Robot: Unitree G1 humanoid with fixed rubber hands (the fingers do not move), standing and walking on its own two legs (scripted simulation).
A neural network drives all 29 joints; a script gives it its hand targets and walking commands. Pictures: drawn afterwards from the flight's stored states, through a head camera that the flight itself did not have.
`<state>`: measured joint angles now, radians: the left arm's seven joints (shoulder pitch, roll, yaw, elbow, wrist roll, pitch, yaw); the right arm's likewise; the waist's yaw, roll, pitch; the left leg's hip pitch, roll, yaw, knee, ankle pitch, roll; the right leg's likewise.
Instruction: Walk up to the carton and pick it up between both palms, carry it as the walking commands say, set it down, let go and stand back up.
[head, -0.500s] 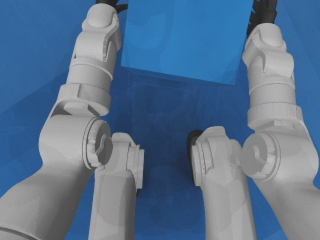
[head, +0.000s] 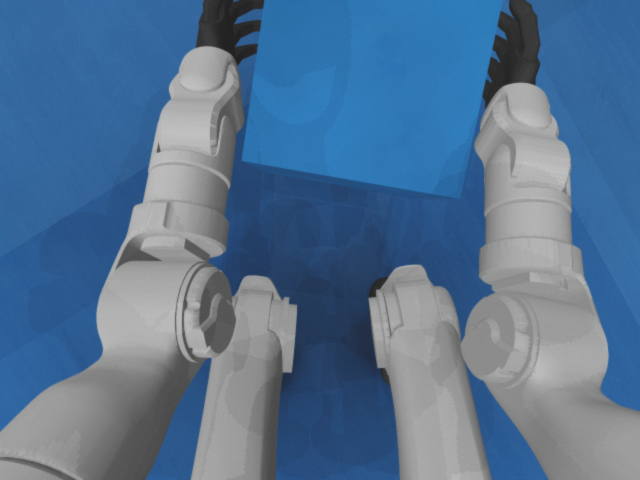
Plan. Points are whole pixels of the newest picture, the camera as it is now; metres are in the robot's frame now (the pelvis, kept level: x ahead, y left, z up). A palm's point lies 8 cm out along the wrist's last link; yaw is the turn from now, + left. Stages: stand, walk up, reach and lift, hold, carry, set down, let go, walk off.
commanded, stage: reach and lift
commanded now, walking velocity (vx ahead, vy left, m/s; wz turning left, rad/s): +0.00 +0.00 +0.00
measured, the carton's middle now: (355, 94) +0.52 -0.05 -0.19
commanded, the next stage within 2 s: none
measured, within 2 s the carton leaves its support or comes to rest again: neither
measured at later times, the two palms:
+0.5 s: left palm (190, 38) +0.52 +0.09 -0.03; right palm (555, 81) +0.48 -0.20 -0.03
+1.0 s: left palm (148, 13) +0.51 +0.09 +0.05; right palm (626, 66) +0.46 -0.20 +0.04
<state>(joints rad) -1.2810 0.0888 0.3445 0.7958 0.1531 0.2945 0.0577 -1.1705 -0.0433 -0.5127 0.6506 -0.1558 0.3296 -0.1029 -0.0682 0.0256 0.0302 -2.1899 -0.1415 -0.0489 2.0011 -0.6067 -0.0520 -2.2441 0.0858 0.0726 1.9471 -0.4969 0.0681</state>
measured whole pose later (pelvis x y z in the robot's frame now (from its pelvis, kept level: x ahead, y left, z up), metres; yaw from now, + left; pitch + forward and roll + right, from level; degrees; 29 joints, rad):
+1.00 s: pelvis +0.01 +0.00 +0.11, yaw +0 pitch +43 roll +1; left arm -1.04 -0.02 0.42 0.75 0.24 0.32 0.03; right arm -0.95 0.05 -0.54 0.62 -0.24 0.37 -0.08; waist -0.07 0.03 -0.17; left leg -1.85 -0.15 -0.08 1.64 -0.53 -0.04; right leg -1.89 0.10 0.11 1.60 -0.45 0.07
